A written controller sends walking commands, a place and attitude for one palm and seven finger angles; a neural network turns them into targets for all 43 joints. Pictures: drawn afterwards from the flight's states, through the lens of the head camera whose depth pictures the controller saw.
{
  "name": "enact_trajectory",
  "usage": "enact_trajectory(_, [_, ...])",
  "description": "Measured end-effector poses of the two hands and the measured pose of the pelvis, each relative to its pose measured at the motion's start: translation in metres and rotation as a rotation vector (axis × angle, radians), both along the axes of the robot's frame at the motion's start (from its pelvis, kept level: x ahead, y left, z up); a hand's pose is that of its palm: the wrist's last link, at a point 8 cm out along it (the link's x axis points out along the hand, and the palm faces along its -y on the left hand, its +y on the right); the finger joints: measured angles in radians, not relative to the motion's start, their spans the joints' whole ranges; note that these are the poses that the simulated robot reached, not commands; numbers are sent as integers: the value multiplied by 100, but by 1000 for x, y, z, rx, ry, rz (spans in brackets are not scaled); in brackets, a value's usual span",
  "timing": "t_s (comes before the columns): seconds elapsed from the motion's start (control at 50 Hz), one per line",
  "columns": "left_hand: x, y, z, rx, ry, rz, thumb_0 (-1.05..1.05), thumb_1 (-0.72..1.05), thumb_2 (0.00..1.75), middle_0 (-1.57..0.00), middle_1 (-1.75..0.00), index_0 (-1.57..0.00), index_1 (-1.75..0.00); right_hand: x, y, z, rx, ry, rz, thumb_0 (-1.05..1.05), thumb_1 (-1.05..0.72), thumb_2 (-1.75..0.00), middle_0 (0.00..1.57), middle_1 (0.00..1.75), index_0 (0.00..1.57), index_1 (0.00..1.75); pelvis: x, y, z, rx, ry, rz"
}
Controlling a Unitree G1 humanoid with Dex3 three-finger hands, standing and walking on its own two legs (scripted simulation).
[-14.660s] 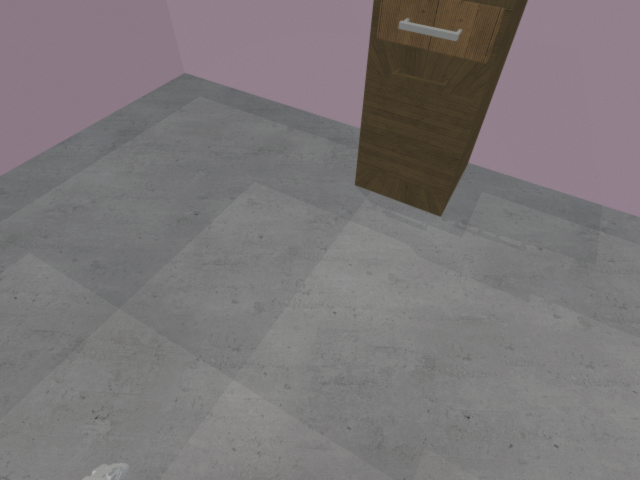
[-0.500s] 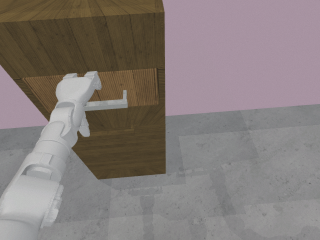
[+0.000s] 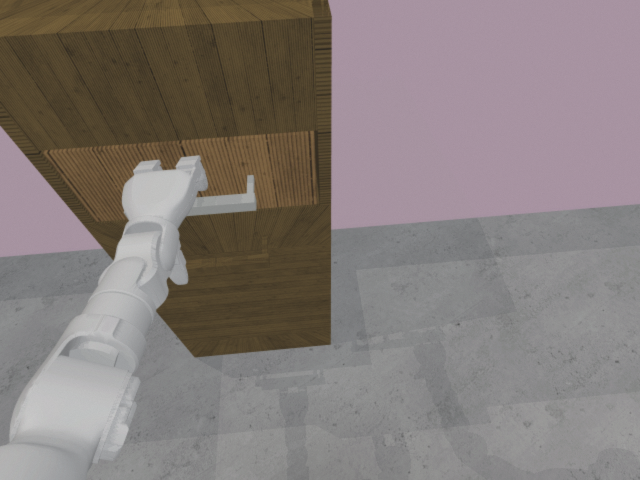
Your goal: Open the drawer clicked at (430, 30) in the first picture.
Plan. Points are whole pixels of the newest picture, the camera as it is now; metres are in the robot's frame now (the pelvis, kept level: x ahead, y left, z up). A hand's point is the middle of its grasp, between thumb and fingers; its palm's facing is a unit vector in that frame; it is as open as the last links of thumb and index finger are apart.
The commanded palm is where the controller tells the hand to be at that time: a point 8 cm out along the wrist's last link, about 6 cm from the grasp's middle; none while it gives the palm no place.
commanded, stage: lower the fingers behind the handle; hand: left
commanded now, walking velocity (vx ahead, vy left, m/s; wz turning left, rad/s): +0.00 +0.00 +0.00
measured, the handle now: (193, 196) +0.52 +0.19 +0.02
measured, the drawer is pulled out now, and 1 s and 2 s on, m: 0.00 0.00 0.00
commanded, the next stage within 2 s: close the thumb around the handle in 1.08 s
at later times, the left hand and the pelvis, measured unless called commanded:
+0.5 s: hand (185, 235) +0.46 +0.20 +0.01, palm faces -0.09 -0.04 -0.99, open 13.8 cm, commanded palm +0.45 +0.20 +0.07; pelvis +0.00 +0.00 -0.01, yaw +0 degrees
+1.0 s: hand (188, 233) +0.47 +0.20 +0.00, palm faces -0.06 -0.04 -1.00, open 13.8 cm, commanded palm +0.45 +0.20 +0.05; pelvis +0.00 +0.01 -0.02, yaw -1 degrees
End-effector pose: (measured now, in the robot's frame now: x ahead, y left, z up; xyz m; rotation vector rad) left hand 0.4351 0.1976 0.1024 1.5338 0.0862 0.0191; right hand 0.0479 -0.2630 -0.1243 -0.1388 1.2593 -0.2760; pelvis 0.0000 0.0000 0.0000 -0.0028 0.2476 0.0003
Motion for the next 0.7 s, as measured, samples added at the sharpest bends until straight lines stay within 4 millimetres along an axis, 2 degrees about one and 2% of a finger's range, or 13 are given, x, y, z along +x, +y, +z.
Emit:
enact_trajectory(0.28, [3,5,-14,3,15,7,0,-48,30,-30,-121,-32,-120,-24,-6,-1,-29,38,-22,1,-91,-90,20,30,20,30,-5,-2,-5,-6,24,-3])
enact_trajectory(0.48, [7,3,-38,-6,53,-18,-1,-48,30,-30,-120,-32,-120,-42,-7,-4,-43,86,-41,1,-91,-90,20,30,20,30,-5,0,-10,-12,59,-3])
enact_trajectory(0.7, [18,2,-49,17,17,21,-1,-48,30,-31,-120,-32,-120,-49,1,-12,-27,116,-53,1,-91,-90,20,30,20,30,-3,2,-17,-18,95,-5])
